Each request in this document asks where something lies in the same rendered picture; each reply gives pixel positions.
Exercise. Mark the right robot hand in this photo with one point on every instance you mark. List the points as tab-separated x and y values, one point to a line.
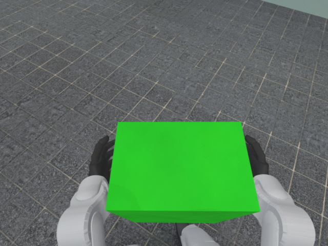
256	157

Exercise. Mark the right robot forearm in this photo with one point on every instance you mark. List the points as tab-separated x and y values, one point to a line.
282	222

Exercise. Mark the right robot thigh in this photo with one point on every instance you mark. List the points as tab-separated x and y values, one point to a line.
197	237

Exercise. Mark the left robot hand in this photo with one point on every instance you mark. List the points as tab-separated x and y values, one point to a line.
100	163

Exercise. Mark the right robot foot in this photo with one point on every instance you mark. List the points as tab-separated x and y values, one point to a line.
179	228

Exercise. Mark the carton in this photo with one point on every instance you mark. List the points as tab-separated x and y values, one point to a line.
181	172

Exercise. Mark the left robot forearm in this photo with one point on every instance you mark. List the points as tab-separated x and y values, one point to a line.
82	224

